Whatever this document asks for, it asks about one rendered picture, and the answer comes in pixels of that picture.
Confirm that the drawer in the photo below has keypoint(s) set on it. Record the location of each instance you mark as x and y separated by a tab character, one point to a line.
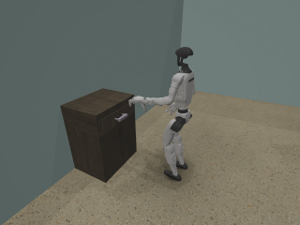
109	121

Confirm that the right robot thigh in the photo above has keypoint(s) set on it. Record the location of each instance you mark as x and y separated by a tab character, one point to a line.
177	138

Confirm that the left robot forearm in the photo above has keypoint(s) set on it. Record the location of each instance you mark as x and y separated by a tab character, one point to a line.
155	101

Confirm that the humanoid robot head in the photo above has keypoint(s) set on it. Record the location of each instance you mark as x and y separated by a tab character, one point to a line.
183	52

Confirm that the right robot hand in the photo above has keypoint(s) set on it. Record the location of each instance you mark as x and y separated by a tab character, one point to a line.
173	108

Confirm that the cabinet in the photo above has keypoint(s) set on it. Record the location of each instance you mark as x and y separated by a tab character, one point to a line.
100	156

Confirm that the left robot upper arm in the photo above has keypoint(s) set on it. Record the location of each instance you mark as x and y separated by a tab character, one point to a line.
177	80

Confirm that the right robot upper arm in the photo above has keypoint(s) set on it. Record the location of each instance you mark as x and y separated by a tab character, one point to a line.
193	92

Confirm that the handle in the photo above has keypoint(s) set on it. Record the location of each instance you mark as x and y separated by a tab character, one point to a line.
124	115

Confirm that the left robot hand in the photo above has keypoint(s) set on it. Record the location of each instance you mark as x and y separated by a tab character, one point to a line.
137	99

